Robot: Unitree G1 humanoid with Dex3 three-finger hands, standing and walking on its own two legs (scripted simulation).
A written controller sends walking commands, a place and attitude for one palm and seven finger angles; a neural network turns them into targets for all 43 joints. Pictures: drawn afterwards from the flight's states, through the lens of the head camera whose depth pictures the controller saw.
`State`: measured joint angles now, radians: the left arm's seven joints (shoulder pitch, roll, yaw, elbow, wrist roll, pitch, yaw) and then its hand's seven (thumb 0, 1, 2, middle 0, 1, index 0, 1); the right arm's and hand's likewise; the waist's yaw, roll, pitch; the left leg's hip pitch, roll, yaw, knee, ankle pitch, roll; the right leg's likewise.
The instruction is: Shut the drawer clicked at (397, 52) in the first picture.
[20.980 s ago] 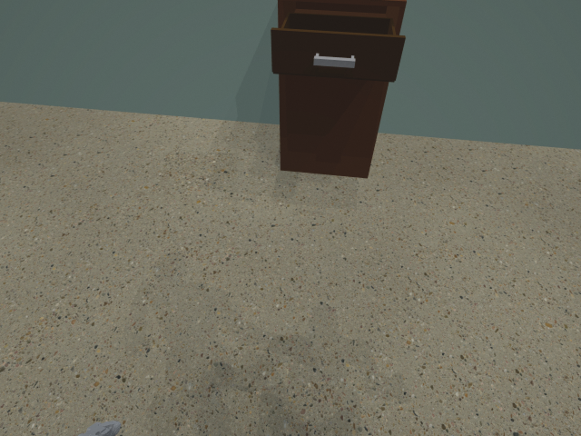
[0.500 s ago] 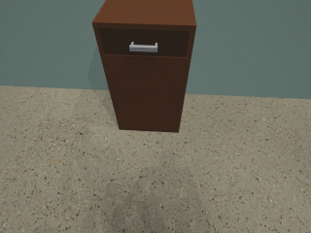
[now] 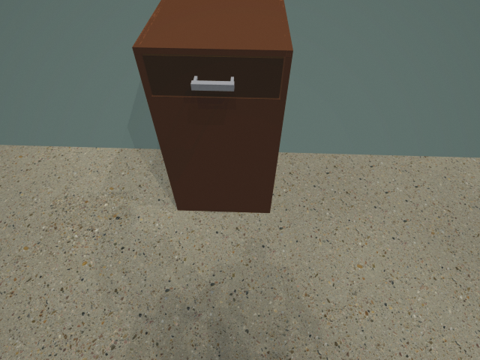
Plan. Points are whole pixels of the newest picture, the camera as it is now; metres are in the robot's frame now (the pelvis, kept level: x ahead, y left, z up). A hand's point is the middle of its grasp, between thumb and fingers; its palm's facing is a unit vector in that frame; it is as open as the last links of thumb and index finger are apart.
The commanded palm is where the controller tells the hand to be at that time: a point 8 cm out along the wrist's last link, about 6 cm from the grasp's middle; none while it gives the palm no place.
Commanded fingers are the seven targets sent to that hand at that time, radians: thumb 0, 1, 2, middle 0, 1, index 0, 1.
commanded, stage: look to check the result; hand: left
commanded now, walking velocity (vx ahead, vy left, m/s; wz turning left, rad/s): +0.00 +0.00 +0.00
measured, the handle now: (213, 82) +0.89 +0.13 -0.02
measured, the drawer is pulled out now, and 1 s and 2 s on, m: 0.00 0.00 0.00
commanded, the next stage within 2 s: stand and wait in 0.54 s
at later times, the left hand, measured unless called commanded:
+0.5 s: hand out of the picture +0.07 +0.22 -0.16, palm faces +0.00 -0.95 -0.30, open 7.4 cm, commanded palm none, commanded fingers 0.00 0.90 0.90 -0.20 -0.30 -0.20 -0.30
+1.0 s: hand out of the picture +0.10 +0.21 -0.16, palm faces -0.02 -0.95 -0.30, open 7.4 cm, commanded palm none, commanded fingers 0.00 0.90 0.90 -0.20 -0.30 -0.20 -0.30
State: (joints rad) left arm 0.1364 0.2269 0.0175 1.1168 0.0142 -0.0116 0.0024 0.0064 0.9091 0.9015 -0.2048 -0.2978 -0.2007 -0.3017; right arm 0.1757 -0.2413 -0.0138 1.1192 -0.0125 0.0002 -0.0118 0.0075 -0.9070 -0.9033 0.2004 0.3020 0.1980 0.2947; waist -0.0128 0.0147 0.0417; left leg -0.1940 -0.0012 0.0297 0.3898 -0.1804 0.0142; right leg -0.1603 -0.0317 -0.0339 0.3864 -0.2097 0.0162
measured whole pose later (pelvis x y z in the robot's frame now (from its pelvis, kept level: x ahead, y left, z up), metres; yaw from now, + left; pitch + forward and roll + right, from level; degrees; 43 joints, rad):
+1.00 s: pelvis +0.03 -0.02 +0.00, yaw -1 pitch -1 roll +0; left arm 0.12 0.28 0.02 1.13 0.01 -0.02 0.00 0.01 0.91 0.90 -0.20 -0.30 -0.20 -0.30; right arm 0.14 -0.30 -0.01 1.13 -0.01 0.00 -0.01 0.01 -0.91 -0.90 0.20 0.30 0.20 0.29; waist -0.01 0.02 0.04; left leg -0.13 0.02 0.03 0.33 -0.19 -0.01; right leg -0.10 -0.01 -0.03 0.32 -0.21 0.00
